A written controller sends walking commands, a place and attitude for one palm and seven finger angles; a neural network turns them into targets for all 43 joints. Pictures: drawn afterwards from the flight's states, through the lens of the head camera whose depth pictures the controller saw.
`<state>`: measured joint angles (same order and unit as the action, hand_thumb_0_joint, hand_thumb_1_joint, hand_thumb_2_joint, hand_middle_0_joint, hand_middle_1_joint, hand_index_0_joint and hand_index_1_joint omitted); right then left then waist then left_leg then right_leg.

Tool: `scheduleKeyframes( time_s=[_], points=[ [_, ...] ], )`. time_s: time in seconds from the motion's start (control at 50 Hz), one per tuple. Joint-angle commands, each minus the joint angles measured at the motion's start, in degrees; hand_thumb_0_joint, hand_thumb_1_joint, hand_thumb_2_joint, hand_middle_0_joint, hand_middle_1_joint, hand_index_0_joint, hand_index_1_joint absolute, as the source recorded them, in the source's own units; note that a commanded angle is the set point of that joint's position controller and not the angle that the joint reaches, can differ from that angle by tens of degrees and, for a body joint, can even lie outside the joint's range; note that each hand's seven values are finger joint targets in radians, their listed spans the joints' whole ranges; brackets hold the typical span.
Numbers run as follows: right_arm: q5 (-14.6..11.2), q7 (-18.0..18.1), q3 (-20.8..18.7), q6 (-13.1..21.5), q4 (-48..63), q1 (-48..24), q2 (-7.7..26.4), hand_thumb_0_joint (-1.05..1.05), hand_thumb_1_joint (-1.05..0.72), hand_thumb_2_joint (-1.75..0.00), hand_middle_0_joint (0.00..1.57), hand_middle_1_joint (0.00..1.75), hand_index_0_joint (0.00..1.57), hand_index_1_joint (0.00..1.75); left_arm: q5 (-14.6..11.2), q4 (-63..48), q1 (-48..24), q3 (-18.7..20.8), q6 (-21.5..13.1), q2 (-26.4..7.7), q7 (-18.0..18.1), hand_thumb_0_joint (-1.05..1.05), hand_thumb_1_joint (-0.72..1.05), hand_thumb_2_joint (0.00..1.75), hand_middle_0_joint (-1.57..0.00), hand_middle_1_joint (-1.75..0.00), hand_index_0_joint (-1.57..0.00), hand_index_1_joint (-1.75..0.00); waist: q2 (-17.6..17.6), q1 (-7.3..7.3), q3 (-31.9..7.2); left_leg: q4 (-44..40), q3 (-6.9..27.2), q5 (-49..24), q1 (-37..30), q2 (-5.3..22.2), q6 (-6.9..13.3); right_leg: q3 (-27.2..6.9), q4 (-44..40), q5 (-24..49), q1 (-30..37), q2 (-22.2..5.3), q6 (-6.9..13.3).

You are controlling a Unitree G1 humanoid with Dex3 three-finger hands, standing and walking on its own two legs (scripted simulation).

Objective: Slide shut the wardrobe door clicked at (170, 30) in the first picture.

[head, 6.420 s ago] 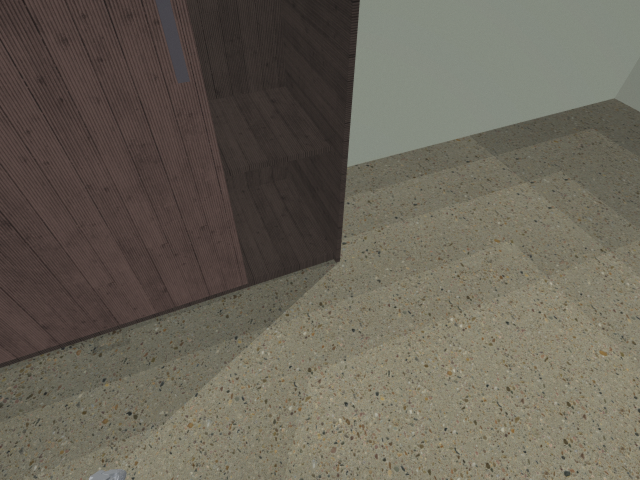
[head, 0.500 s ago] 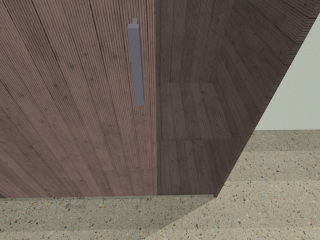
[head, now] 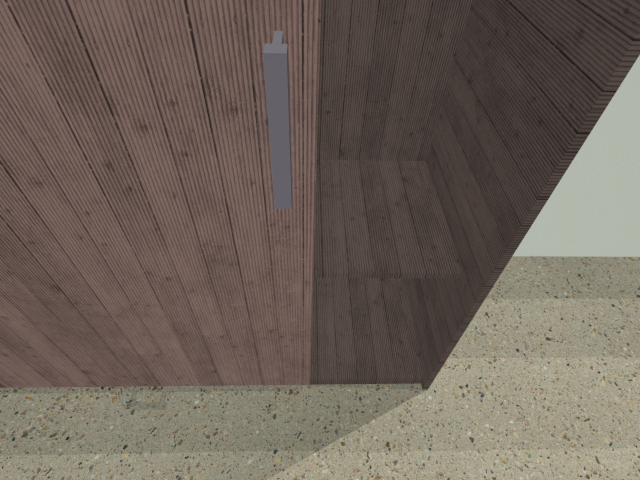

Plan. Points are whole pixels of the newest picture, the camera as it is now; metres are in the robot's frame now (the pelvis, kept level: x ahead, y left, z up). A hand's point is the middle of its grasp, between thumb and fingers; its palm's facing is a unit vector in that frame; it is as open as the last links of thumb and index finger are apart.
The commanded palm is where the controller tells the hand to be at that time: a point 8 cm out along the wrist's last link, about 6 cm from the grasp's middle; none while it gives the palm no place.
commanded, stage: raise the hand with hooked fingers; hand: left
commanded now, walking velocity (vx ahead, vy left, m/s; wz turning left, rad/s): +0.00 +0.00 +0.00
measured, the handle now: (281, 128) +0.48 +0.09 +0.21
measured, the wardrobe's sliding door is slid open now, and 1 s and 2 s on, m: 0.36 0.36 0.36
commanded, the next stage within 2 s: none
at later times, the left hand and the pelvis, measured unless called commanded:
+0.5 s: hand (176, 454) +0.15 +0.17 +0.00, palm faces +0.05 -1.00 +0.01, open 8.4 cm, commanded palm +0.12 +0.25 +0.01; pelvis -0.06 -0.02 -0.05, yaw +2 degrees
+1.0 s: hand (103, 389) +0.18 +0.23 +0.09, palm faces +0.11 -0.99 -0.07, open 11.5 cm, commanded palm +0.14 +0.28 +0.10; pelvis -0.05 -0.01 -0.02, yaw +2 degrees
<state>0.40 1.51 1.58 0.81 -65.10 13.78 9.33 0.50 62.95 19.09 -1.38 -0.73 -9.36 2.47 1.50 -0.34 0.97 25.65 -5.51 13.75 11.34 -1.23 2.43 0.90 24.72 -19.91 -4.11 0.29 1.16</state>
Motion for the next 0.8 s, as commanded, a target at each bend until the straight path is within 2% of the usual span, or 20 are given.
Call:
scheduleKeyframes(
  time_s=[0.0, 0.06, 0.08, 0.1, 0.12, 0.14, 0.16, 0.18, 0.22, 0.24, 0.26, 0.28, 0.3, 0.34, 0.38, 0.46, 0.52, 0.58, 0.64, 0.78],
  points=[
    [0.0, 0.4, -1.2, 1.1, 1.5, 2.3, 6.3, 0.0, -0.9, -0.9, 0.2, 0.3, 0.2, 0.3, 0.1, -1.0, 4.5, 1.1, -0.8, -5.8, 0.5, 0.0, 0.9, 0.9, -0.2, -0.3, -0.2, -0.3, -1.0, -0.03, 1.8, -3.8, 7.6, -14.0, -3.3, 7.3, 0.7, -4.8, -4.1, 16.4, -5.7, -6.3, 0.7],
    [-0.1, 0.4, -1.2, 1.1, 1.4, 2.6, 6.0, 0.0, -0.9, -0.9, 0.2, 0.3, 0.2, 0.3, 0.2, -0.7, 4.8, 1.1, -0.7, -5.6, 0.4, 0.0, 0.9, 0.9, -0.2, -0.3, -0.2, -0.3, -0.8, -0.18, 2.5, -4.2, 7.8, -13.2, -2.9, 7.4, 0.8, -4.4, -4.5, 14.7, -5.9, -6.2, 0.6],
    [-0.2, -0.1, -1.3, 1.5, 5.9, -0.6, 7.0, 0.0, -0.9, -0.9, 0.2, 0.3, 0.2, 0.3, 1.4, 0.0, 7.3, 0.9, -2.4, -5.1, 2.4, 0.0, 0.9, 0.9, -0.2, -0.3, -0.2, -0.3, -1.6, -0.81, 5.9, 8.2, 6.5, -23.3, 0.5, 7.3, -0.8, -7.8, -4.7, 34.8, -10.9, -8.1, -1.0],
    [-2.9, 2.0, -4.2, 8.8, 25.7, 3.9, 16.9, 0.0, -0.9, -0.9, 0.2, 0.3, 0.2, 0.3, -10.0, -89.7, -33.9, 6.8, -12.7, -18.7, 2.2, 0.0, 0.88, 0.89, -0.2, -0.32, -0.2, -0.32, -12.7, 7.06, -23.5, 1.3, 7.5, -29.6, -17.2, 2.7, -0.5, -0.6, 3.6, 31.0, -8.8, -2.7, 0.5],
    [-2.4, 3.6, -1.9, 14.4, 22.9, -0.8, 11.1, 0.0, -0.9, -0.9, 0.2, 0.3, 0.2, 0.3, -5.8, -79.5, -13.5, 6.7, -10.2, -14.7, 5.2, 0.0, 0.85, 0.88, -0.2, -0.33, -0.2, -0.33, -22.0, 0.94, -26.6, -1.0, 8.3, -36.6, -25.1, 6.6, -0.9, 0.7, 9.5, 13.5, -12.2, -0.3, 1.5],
    [-3.6, 3.2, -2.3, 15.8, 20.2, 1.2, 7.4, 0.0, -0.9, -0.9, 0.2, 0.3, 0.2, 0.3, -6.7, -60.3, 7.1, -1.6, -2.7, 0.9, 5.9, 0.0, 0.83, 0.87, -0.21, -0.34, -0.21, -0.34, -15.3, 3.18, -15.7, -2.6, 9.1, -35.4, -17.5, 6.4, -1.2, 2.6, 13.1, 6.2, -17.8, -0.4, 0.3],
    [-4.4, 2.7, -3.6, 16.4, 21.6, 2.6, 8.9, 0.0, -0.9, -0.9, 0.2, 0.3, 0.2, 0.3, -8.4, -65.7, 5.4, -3.6, -0.9, 4.2, 5.2, 0.0, 0.81, 0.86, -0.21, -0.36, -0.21, -0.36, -11.0, 2.56, -11.5, -1.8, 9.8, -30.0, -11.3, 5.6, -2.6, 3.2, 13.8, 3.8, -20.9, -0.4, -0.2],
    [-3.9, 2.8, -3.9, 17.5, 26.6, -0.4, 10.7, 0.0, -0.9, -0.9, 0.2, 0.3, 0.2, 0.3, -9.9, -74.9, -2.1, -2.7, -4.1, 1.5, 4.4, 0.0, 0.78, 0.85, -0.21, -0.37, -0.21, -0.37, -5.5, 2.96, -5.8, 0.0, 10.3, -19.2, -5.1, 5.7, -1.9, 3.7, 10.2, 1.9, -20.2, -0.6, 0.1],
    [-1.9, 3.1, -4.6, 17.8, 29.1, -1.4, 12.5, 0.0, -0.9, -0.9, 0.2, 0.3, 0.2, 0.3, -9.8, -71.1, -0.1, 3.1, -9.3, -3.1, 2.5, 0.0, 0.74, 0.83, -0.21, -0.4, -0.21, -0.4, 5.2, 4.04, -3.9, 5.0, 9.6, -3.1, 3.3, 2.9, -1.1, 4.0, 4.9, 3.1, -23.3, 0.2, 0.1],
    [-1.0, 3.1, -4.8, 17.6, 29.8, -2.0, 12.3, 0.0, -0.9, -0.9, 0.2, 0.3, 0.2, 0.3, -10.2, -65.9, 3.1, 5.0, -12.5, -2.4, 0.7, 0.0, 0.71, 0.82, -0.21, -0.42, -0.21, -0.42, 9.8, 3.31, -2.7, 8.0, 9.1, -3.7, 6.7, 2.5, -0.9, 4.3, 6.1, 3.5, -26.3, 0.5, -0.2],
    [-1.0, 2.2, -5.3, 17.0, 30.3, -2.5, 12.1, 0.0, -0.9, -0.9, 0.2, 0.3, 0.2, 0.3, -10.3, -57.8, 11.1, 6.6, -14.9, -1.3, -2.3, 0.0, 0.69, 0.81, -0.22, -0.43, -0.22, -0.43, 9.4, 1.01, -2.1, 10.8, 8.3, -7.9, 8.9, 2.0, -1.4, 4.8, 8.9, 7.9, -27.3, 0.8, 0.1],
    [-0.7, 1.4, -5.8, 16.2, 31.1, -3.3, 11.9, 0.0, -0.9, -0.9, 0.2, 0.3, 0.2, 0.3, -11.9, -54.3, 14.7, 8.8, -18.9, -0.7, -5.8, 0.0, 0.67, 0.8, -0.22, -0.45, -0.22, -0.45, 15.2, -0.62, -5.0, 13.9, 7.5, -8.4, 13.5, 2.0, -2.1, 5.2, 13.1, 10.2, -28.0, 1.0, -0.1],
    [-0.7, 0.8, -6.1, 15.5, 32.6, -5.1, 11.7, 0.0, -0.9, -0.9, 0.2, 0.3, 0.2, 0.3, -13.4, -53.6, 16.3, 9.6, -23.1, -0.4, -9.9, 0.0, 0.64, 0.79, -0.22, -0.47, -0.22, -0.47, 16.2, -2.09, -5.7, 16.3, 6.6, -6.8, 18.2, 1.5, -2.5, 4.6, 16.1, 11.3, -29.2, 0.9, -0.2],
    [-1.5, 0.0, -6.8, 14.9, 36.7, -7.2, 12.3, 0.0, -0.9, -0.9, 0.2, 0.3, 0.2, 0.3, -16.2, -54.6, 15.7, 15.2, -28.2, -5.7, -17.2, 0.0, 0.6, 0.77, -0.22, -0.5, -0.22, -0.5, 7.8, -3.51, -9.8, 19.6, 4.8, -3.6, 21.7, 0.5, -2.7, 2.2, 18.9, 9.9, -28.8, -0.2, 0.3],
    [-2.6, 0.0, -6.0, 13.2, 41.7, -9.5, 12.6, 0.0, -0.9, -0.9, 0.2, 0.3, 0.2, 0.3, -17.0, -60.8, 12.7, 17.9, -24.4, -10.5, -19.2, 0.0, 0.55, 0.75, -0.22, -0.53, -0.22, -0.53, -3.3, -4.99, -13.4, 18.9, 3.0, -2.3, 19.7, -0.6, -2.1, 0.2, 17.6, 7.0, -25.0, -1.0, 0.7],
    [-2.6, 2.8, -4.8, 11.5, 45.1, -7.9, 10.9, 0.0, -0.9, -0.9, 0.2, 0.3, 0.2, 0.3, -18.3, -75.1, -3.0, 19.0, -19.7, -13.4, -15.6, 0.0, 0.46, 0.71, -0.23, -0.58, -0.23, -0.58, -0.8, -0.95, -12.1, 19.1, 4.5, 4.5, 19.7, 0.3, -0.8, -3.9, 12.2, -4.1, -28.0, -0.7, -1.1],
    [-2.0, 3.6, -4.0, 12.6, 43.1, -4.7, 10.1, 0.0, -0.9, -0.9, 0.2, 0.3, 0.2, 0.3, -17.8, -81.1, -10.9, 18.5, -24.3, -13.5, -13.2, 0.0, 0.39, 0.68, -0.24, -0.63, -0.24, -0.63, -5.5, 1.81, -10.9, 19.5, 6.3, 4.5, 16.6, 1.7, -0.2, -4.3, 10.9, -6.2, -30.0, -0.1, -0.6],
    [-2.1, 4.2, -3.3, 14.7, 40.7, -3.9, 11.0, 0.0, -0.9, -0.9, 0.2, 0.3, 0.2, 0.3, -17.7, -81.8, -17.8, 15.0, -27.3, -14.2, -15.7, 0.0, 0.32, 0.65, -0.24, -0.68, -0.24, -0.68, -7.9, 4.0, -11.4, 20.1, 7.3, 4.2, 14.4, 2.1, 0.3, -5.5, 9.6, -6.0, -29.2, 0.0, -0.4],
    [-3.0, 4.6, -2.4, 16.4, 38.9, -4.1, 12.1, 0.0, -0.9, -0.9, 0.2, 0.3, 0.2, 0.3, -18.8, -75.3, -15.9, 13.8, -24.1, -14.6, -19.9, 0.0, 0.25, 0.62, -0.25, -0.72, -0.25, -0.72, -7.4, 3.77, -9.0, 18.0, 7.9, 4.9, 13.4, 2.0, 0.3, -5.5, 7.0, -5.6, -27.5, -0.4, -0.8],
    [-3.3, 4.9, -1.5, 17.2, 39.1, -6.2, 11.7, 0.0, -0.9, -0.9, 0.2, 0.3, 0.2, 0.3, -21.9, -70.2, -11.8, 24.1, -11.4, -19.9, -20.9, 0.0, 0.08, 0.55, -0.26, -0.82, -0.26, -0.82, -2.4, -1.74, -10.5, 12.8, 8.6, -0.8, 11.8, 2.0, -0.2, -5.3, 3.8, 2.2, -17.9, -2.3, -2.0]
  ],
)
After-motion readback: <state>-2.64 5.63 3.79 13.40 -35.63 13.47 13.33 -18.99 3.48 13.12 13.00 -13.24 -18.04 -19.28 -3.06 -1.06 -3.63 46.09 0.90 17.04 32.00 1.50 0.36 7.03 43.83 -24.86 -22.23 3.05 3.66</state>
